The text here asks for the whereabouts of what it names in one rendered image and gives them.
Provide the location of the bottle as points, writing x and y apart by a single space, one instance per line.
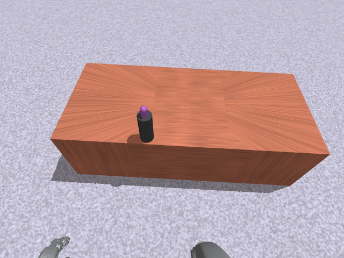
145 124

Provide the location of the left robot hand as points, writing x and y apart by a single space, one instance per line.
54 248

